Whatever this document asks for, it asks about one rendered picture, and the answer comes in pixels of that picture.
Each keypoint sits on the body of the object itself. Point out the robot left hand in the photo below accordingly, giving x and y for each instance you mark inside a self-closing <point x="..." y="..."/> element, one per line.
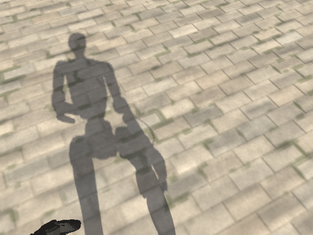
<point x="60" y="227"/>

